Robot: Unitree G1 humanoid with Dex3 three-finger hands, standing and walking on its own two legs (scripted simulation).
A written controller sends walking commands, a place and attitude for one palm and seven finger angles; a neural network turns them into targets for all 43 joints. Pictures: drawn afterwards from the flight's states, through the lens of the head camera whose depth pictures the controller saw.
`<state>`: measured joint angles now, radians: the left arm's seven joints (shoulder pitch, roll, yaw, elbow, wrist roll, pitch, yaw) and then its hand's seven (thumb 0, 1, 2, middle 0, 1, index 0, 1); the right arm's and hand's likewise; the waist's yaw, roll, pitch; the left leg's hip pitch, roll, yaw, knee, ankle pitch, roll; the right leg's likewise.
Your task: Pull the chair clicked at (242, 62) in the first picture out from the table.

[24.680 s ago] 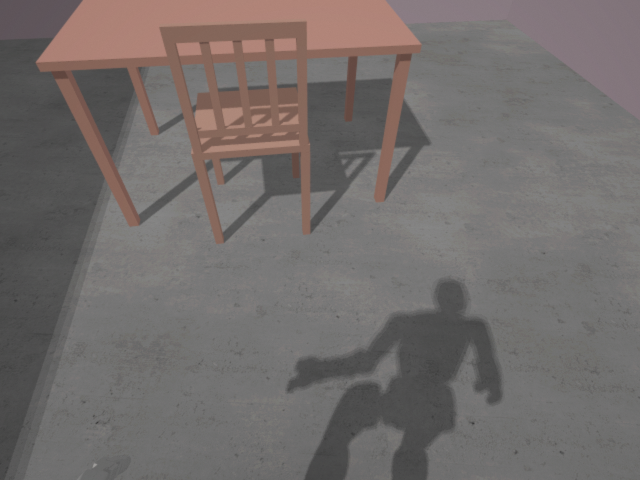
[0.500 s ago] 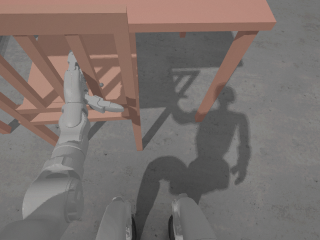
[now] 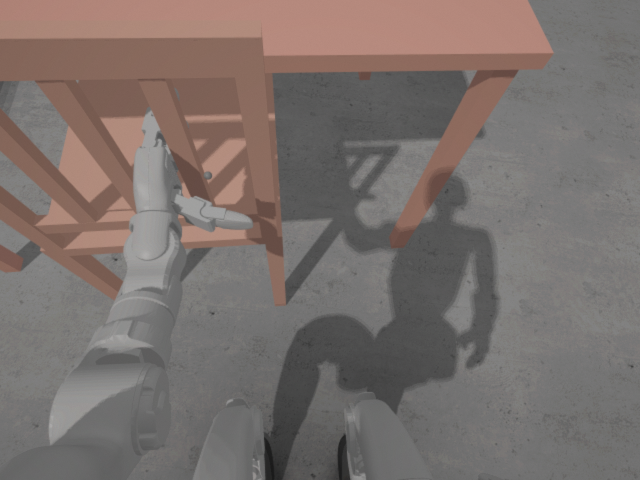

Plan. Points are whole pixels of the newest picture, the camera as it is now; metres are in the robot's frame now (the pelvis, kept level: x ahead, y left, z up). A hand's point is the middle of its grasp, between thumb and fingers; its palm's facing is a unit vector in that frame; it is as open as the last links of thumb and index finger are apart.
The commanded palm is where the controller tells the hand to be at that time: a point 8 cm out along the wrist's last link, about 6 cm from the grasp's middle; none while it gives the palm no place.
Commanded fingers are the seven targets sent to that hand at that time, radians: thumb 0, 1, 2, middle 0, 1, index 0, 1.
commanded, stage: hook a spindle and tug to test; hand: left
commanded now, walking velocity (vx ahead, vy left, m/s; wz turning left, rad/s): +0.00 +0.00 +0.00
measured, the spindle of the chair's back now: (112, 161) +0.50 +0.23 +0.03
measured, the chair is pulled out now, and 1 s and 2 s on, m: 0.00 0.01 0.07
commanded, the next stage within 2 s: step backward, pulling the chair out in 1.30 s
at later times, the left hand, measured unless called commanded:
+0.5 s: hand (204, 175) +0.48 +0.11 +0.03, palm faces +0.04 -1.00 -0.02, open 9.0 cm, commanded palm +0.45 +0.16 +0.03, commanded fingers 0.00 0.68 0.80 -0.50 -1.45 -0.50 -1.45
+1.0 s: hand (206, 182) +0.47 +0.11 +0.03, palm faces +0.04 -1.00 -0.02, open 5.5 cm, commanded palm +0.43 +0.15 +0.03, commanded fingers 0.00 0.90 0.90 -0.50 -1.45 -0.50 -1.45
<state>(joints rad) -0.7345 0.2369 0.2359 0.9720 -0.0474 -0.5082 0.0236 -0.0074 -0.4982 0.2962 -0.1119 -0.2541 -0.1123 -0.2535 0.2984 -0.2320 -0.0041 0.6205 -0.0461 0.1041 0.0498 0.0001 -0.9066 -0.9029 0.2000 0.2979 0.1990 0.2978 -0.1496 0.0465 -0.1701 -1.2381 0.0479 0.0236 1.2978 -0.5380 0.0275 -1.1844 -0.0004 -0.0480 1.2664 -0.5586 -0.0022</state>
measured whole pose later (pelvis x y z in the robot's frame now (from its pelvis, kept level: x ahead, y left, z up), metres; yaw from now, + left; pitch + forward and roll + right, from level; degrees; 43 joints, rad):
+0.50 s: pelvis +0.00 +0.00 +0.00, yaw +0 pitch +27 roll -2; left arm -0.70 0.24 0.22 0.94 -0.06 -0.51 0.02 0.00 0.15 0.58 -0.46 -1.37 -0.43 -1.37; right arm 0.28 -0.23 -0.01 0.62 -0.04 0.10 0.05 0.00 -0.91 -0.90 0.20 0.30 0.20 0.30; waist -0.14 0.04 -0.17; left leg -1.22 0.05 0.02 1.29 -0.54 0.02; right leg -1.17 0.00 -0.05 1.26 -0.57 -0.01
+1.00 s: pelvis +0.02 +0.00 +0.01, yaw +0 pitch +27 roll -2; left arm -0.57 0.20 0.18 0.79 -0.09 -0.48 0.03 0.02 0.72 0.78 -0.41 -1.45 -0.40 -1.45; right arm 0.29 -0.23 -0.02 0.61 -0.04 0.10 0.06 0.00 -0.91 -0.90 0.20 0.30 0.20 0.30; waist -0.13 0.04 -0.18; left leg -1.16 0.05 0.03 1.25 -0.55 0.02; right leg -1.12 0.00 -0.04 1.22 -0.57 -0.01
